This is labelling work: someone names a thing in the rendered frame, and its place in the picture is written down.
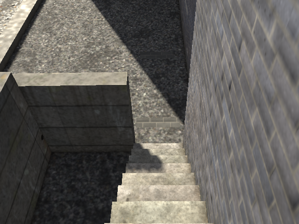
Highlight stairs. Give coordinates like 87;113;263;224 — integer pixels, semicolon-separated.
104;143;214;224

